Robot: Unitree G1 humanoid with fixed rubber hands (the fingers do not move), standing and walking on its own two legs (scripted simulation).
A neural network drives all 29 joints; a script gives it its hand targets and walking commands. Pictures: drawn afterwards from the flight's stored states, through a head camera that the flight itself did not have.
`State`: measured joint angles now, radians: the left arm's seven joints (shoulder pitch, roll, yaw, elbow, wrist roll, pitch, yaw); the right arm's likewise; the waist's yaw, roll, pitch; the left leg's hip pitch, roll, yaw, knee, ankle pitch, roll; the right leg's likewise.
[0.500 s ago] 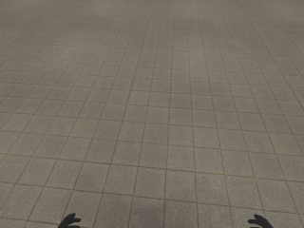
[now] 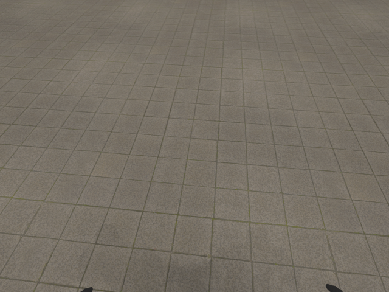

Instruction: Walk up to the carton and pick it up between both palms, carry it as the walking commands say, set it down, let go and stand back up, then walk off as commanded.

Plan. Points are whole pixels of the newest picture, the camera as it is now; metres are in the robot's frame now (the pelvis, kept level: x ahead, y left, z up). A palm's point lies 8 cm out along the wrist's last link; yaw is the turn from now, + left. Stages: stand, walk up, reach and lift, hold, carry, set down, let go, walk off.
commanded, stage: stand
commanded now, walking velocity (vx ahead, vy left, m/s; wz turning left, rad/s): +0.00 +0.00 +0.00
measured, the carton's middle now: out of the picture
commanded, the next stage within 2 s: walk up in 1.24 s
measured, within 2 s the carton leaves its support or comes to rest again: neither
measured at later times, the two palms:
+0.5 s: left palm out of the picture +0.07 +0.28 -0.11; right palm out of the picture +0.08 -0.29 -0.10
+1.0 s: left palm out of the picture +0.07 +0.29 -0.10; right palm out of the picture +0.08 -0.29 -0.10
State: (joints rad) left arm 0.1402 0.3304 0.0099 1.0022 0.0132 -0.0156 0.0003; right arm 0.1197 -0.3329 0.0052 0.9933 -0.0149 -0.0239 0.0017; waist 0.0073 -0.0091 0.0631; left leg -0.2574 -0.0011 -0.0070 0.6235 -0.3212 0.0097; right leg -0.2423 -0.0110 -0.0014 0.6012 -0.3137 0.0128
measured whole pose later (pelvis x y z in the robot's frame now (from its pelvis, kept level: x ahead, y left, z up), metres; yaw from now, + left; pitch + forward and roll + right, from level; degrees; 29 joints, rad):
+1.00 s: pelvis +0.00 +0.00 +0.02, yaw +0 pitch -3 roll +0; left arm 0.11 0.33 0.01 1.12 0.01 -0.02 0.00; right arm 0.10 -0.34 0.00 1.11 -0.01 -0.02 0.00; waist 0.00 0.00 0.05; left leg -0.12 0.00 -0.01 0.37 -0.19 0.00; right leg -0.11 -0.01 0.00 0.35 -0.19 0.01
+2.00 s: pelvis -0.02 +0.03 +0.01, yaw +19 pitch -2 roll -2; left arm 0.11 0.26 0.01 0.97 0.02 0.06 0.02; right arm 0.17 -0.18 -0.03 0.97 -0.02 0.04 -0.01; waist -0.01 -0.07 0.14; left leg -0.27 -0.08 -0.04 0.53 -0.22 0.10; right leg -0.48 -0.06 -0.01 1.11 -0.40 0.05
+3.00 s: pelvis -0.07 -0.01 +0.01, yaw +51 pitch -1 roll -2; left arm 0.12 0.26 0.03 0.92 0.02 0.06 0.01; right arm 0.25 -0.21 -0.06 0.94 -0.02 0.04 -0.01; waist -0.03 -0.05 0.09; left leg -0.18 -0.05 -0.06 0.48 -0.28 0.06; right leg -0.40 -0.07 -0.07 0.98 -0.47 0.10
